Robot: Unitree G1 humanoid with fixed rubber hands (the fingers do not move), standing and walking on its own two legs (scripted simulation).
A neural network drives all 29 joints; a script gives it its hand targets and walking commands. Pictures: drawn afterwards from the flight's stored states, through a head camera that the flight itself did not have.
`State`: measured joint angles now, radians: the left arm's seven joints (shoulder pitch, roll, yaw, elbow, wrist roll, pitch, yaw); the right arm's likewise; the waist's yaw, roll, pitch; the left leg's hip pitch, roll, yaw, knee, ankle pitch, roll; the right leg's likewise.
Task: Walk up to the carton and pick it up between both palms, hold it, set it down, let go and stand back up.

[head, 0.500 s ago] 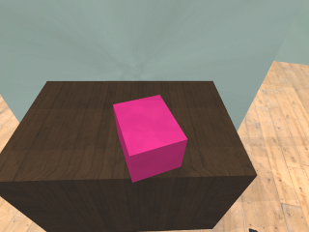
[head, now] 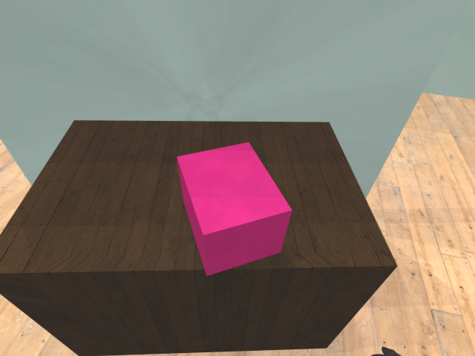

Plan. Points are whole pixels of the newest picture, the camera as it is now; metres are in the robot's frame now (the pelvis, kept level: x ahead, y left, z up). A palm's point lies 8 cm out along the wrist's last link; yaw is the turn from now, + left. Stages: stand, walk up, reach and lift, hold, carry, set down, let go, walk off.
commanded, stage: reach and lift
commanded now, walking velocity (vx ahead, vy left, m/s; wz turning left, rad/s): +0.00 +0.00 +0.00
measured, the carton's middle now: (229, 204) +0.48 +0.02 -0.05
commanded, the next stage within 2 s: none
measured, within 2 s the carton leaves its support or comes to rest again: neither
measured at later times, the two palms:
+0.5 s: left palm (99, 341) +0.19 +0.23 -0.05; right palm (406, 352) +0.18 -0.29 -0.07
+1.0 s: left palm (107, 349) +0.18 +0.21 -0.05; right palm (400, 344) +0.18 -0.26 -0.04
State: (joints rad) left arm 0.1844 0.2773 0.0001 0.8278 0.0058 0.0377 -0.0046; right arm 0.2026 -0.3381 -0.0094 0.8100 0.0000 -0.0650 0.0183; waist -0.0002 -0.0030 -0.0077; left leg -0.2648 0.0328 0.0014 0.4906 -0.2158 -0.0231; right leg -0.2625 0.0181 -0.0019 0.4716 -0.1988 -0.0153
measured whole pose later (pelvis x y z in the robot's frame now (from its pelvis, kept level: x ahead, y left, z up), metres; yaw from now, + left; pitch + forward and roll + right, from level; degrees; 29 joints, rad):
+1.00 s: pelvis +0.02 -0.01 +0.01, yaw +0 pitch -2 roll +1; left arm 0.26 0.16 0.00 0.49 0.03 -0.12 0.13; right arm 0.18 -0.30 -0.03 0.72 0.05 -0.39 0.17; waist 0.00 -0.02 0.02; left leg -0.14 0.03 0.01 0.32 -0.15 -0.04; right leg -0.17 0.01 0.00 0.37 -0.17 -0.03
